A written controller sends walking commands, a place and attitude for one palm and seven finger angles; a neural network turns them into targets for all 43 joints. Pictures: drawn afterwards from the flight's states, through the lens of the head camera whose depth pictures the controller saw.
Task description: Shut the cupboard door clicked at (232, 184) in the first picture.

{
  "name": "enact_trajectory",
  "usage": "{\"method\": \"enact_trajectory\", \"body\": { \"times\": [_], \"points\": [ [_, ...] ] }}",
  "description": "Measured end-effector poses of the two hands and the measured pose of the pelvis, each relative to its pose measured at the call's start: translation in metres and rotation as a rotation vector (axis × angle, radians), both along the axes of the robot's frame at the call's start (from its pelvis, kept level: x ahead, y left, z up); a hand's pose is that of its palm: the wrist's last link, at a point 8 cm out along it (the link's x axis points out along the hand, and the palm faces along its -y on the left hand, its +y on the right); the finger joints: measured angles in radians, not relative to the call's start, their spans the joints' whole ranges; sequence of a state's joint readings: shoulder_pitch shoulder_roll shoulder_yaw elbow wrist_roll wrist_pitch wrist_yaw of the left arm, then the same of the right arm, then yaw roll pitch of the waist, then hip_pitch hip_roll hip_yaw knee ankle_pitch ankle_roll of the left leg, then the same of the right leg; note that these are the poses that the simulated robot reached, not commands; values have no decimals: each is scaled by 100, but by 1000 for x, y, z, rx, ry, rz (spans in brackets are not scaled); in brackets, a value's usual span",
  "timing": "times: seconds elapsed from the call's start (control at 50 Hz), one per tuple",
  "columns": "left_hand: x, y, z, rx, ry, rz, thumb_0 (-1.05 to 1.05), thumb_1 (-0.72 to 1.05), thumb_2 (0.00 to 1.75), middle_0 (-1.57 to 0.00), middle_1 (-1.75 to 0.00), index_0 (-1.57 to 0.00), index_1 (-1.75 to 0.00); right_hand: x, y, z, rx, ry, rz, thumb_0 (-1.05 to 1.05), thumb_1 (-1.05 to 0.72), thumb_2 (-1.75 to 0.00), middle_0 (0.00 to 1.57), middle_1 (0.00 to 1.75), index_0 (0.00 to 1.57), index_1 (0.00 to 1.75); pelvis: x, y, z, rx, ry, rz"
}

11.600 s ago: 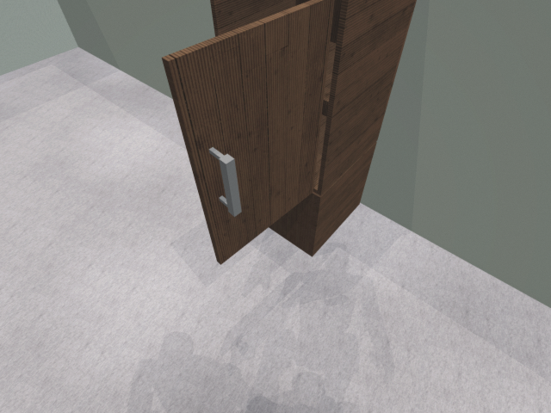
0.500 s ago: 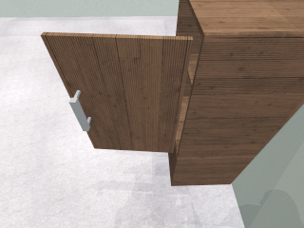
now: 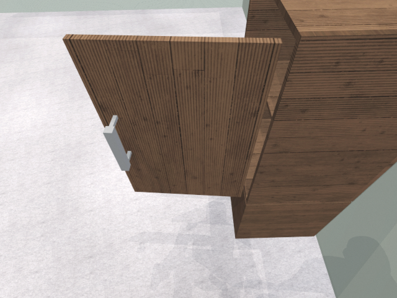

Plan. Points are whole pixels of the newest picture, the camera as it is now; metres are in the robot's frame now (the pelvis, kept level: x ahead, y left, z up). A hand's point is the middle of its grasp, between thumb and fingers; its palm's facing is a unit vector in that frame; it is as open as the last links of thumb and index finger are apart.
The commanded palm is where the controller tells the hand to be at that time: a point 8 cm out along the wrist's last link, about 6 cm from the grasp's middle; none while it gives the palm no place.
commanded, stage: come to a stop and stand still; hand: left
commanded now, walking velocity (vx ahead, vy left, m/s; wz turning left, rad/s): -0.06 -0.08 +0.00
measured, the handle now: (120, 144) +0.47 +0.25 -0.02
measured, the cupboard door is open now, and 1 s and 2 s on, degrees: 85 85 85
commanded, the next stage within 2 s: look again from close up in 0.80 s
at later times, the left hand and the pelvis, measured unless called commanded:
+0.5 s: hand out of the picture +0.02 +0.17 -0.17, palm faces +0.00 -0.97 -0.23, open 7.3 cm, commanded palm none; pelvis +0.00 +0.00 +0.00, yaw +0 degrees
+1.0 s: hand out of the picture -0.02 +0.17 -0.17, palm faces -0.01 -0.99 -0.17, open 7.4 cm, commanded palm none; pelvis -0.01 +0.01 +0.01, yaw -1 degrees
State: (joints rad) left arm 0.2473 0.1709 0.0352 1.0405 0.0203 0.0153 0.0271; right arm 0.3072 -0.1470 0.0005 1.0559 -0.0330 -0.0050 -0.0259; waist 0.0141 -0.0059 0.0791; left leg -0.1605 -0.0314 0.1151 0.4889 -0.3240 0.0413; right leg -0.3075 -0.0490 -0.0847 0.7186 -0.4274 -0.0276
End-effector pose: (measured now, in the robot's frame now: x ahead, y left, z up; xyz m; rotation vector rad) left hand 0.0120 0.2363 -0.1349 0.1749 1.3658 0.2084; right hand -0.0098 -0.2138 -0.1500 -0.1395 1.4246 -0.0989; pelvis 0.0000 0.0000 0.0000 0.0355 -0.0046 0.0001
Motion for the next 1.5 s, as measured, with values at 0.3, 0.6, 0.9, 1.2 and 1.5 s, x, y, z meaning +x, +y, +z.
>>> {"method": "enact_trajectory", "body": {
  "times": [0.3, 0.6, 0.9, 1.2, 1.5],
  "points": [
    [38, -15, 6, -17, -80, -36, 0, 93, 90, -20, -30, -20, -30, 9, -2, 8, -3, -2, -31, 1, -92, -90, 20, 30, 19, 30, 11, -8, 9, -16, -10, -2],
    [-6, -11, 2, -28, -26, -57, 1, 92, 90, -20, -30, -20, -30, 9, -4, 5, -9, -96, -16, 1, -91, -90, 20, 30, 19, 30, -6, 2, 5, -35, -21, -4],
    [-32, -15, 1, -65, 48, -40, 1, 91, 90, -20, -30, -20, -30, -25, 18, 6, 22, 8, -19, 1, -91, -90, 20, 30, 19, 30, -8, 9, 8, -27, -15, -15],
    [-27, -17, -4, -81, 64, -38, 1, 91, 90, -20, -30, -20, -30, -16, 18, 9, -1, 16, -31, 0, -91, -90, 20, 30, 19, 30, 0, 11, 8, -30, -16, -20],
    [-14, -12, -3, -67, 50, -40, 1, 92, 90, -20, -30, -20, -30, 1, 15, 10, -10, -4, -27, 1, -91, -90, 20, 30, 19, 30, 7, 10, 9, -31, -13, -21]
  ]
}}
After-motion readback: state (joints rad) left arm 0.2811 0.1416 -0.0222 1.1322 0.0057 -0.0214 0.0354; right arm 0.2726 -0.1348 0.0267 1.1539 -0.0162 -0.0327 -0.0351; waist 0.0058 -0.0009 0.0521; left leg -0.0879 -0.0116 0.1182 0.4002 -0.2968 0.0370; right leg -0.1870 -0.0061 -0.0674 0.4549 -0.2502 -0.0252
